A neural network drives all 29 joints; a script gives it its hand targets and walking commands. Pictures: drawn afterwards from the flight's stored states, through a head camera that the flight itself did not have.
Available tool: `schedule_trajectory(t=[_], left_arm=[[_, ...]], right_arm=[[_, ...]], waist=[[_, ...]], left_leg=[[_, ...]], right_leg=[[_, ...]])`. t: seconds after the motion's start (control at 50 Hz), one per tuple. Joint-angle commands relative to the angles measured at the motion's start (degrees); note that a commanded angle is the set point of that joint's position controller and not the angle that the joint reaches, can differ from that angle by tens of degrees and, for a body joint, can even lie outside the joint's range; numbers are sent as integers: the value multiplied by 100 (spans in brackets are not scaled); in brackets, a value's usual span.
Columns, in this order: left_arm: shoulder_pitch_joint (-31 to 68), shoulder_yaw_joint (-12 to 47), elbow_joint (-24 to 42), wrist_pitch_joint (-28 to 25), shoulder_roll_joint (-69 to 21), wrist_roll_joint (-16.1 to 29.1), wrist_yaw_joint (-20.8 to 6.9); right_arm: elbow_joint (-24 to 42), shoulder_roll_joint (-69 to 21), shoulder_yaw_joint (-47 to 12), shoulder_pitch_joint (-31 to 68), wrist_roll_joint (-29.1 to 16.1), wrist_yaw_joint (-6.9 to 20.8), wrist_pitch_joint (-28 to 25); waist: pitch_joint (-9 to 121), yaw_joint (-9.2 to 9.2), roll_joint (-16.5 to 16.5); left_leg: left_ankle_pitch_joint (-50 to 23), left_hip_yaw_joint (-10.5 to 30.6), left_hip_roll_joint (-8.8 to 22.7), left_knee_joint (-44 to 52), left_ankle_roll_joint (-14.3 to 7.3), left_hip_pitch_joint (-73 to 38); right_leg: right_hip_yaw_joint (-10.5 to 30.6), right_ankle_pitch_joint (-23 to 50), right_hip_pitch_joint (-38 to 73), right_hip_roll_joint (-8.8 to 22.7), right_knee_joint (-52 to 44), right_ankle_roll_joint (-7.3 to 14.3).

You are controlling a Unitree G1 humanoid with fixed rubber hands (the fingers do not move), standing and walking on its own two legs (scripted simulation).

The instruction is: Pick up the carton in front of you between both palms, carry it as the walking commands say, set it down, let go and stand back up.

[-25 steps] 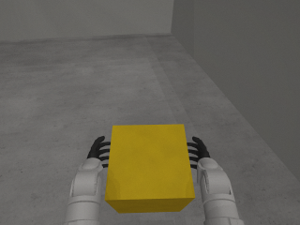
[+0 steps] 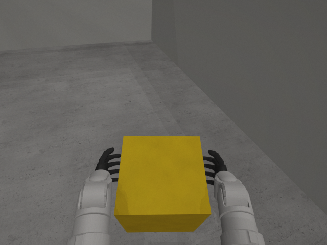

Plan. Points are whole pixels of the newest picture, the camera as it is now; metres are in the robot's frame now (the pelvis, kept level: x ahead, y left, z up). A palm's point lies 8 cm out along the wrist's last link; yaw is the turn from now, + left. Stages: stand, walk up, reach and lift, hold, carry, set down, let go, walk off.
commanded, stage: hold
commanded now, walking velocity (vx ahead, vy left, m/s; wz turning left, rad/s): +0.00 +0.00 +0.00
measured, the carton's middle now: (161, 187) +0.32 +0.00 -0.05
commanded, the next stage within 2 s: set down in 0.26 s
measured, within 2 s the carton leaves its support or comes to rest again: neither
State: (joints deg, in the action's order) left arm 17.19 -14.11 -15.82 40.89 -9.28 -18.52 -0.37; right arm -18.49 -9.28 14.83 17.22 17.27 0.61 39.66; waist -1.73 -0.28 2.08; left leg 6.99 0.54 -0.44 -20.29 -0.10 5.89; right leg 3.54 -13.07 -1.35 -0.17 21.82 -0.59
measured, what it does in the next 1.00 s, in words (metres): lowers itself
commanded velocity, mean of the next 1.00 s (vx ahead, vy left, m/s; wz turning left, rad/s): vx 0.00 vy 0.00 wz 0.00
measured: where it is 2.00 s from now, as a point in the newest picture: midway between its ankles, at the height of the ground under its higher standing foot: outside the picture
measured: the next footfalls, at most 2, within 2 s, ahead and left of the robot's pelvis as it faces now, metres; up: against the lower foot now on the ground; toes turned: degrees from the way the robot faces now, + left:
none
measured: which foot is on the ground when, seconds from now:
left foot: down 0.00-1.00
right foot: down 0.00-1.00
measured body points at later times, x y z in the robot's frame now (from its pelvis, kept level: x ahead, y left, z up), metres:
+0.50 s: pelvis +0.01 +0.01 +0.00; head -0.02 +0.02 +0.45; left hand +0.33 +0.16 +0.03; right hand +0.33 -0.14 +0.03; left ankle +0.06 +0.12 -0.74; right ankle +0.00 -0.13 -0.74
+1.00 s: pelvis -0.03 -0.02 -0.09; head +0.20 +0.00 +0.30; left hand +0.37 +0.16 -0.17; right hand +0.39 -0.13 -0.18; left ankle +0.06 +0.12 -0.74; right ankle +0.00 -0.13 -0.74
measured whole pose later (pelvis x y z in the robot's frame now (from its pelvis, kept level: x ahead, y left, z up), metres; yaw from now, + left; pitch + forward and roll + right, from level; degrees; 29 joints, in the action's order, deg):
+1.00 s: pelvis -0.03 -0.02 -0.09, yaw -1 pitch +33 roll -1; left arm 35.7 -27.3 -23.6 10.6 -10.6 -15.6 1.8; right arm -29.6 -8.1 21.5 37.3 12.8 -5.0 10.2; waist 2.4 -3.2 2.2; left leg 14.1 5.3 -0.9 -53.0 2.8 71.8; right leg 4.5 -21.2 -68.0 -5.3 56.6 -0.1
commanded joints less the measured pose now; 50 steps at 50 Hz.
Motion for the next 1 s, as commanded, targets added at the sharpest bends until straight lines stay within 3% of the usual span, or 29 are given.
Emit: schedule_trajectory(t=[0.0, 0.32, 0.46, 0.56, 0.62, 0.68, 0.76, 0.88, 0.92, 0.98], left_arm=[[2490, 2927, -90, -158, -5386, 1453, -1481], [2701, 2744, -234, -163, -5316, 1401, -1487], [3594, 1581, -1306, -582, -4938, 802, -1409], [3641, 414, -1907, -1184, -4143, 53, -1180], [3388, 105, -2024, -1687, -3734, -180, -1097], [3419, 332, -1994, -2292, -3799, -116, -1110], [3797, 1110, -2021, -3007, -4328, 242, -1168], [4355, 2249, -1397, -3281, -4747, 739, -1271], [4412, 2362, -1289, -3165, -4821, 786, -1310], [4566, 2262, -1369, -2879, -4960, 727, -1410]], right_arm=[[100, -5280, -2745, 2792, -1373, 1471, -223], [-12, -5243, -2544, 3063, -1282, 1487, -257], [-1127, -5002, -1593, 3939, -629, 1422, -680], [-1700, -4228, -566, 3998, 149, 1149, -1286], [-1820, -3781, -314, 3773, 343, 1018, -1790], [-1815, -3787, -565, 3723, 239, 946, -2393], [-1722, -4313, -1481, 4164, -214, 913, -3094], [-1203, -4787, -2807, 4827, -891, 915, -3358], [-1124, -4806, -2952, 4950, -963, 951, -3240], [-1288, -4827, -2880, 5128, -942, 1124, -2949]], waist=[[1124, 39, -245], [1131, -3, -328], [750, -100, -212], [658, -198, -156], [958, -194, -137], [1604, -150, -110], [3074, -214, -58], [5858, -408, -28], [6185, -447, 27], [5998, -475, 88]], left_leg=[[-40, 337, -376, 189, 38, -1431], [-110, 421, -274, 246, 101, -1579], [483, 316, -327, -53, 18, -1009], [41, 206, -411, -604, -35, -113], [-551, 153, -486, -1009, -3, 420], [-1122, 135, -570, -1492, 18, 835], [-1800, 106, -630, -2288, 69, 1444], [-2664, 16, -645, -3402, 127, 2193], [-2371, -58, -662, -3575, 178, 2697], [-1587, -119, -676, -3781, 180, 3370]], right_leg=[[106, -43, -1200, -443, -643, 202], [92, -106, -1257, -513, -579, 223], [40, -541, -1759, -496, -223, 205], [3, -318, -2384, -553, 265, 177], [-21, 129, -2812, -600, 576, 108], [-61, 690, -3206, -684, 990, 47], [-58, 1420, -3738, -781, 1748, -91], [-20, 2575, -4270, -792, 2829, -229], [-55, 2431, -4455, -804, 3057, -245], [-167, 1472, -5236, -840, 3256, -245]])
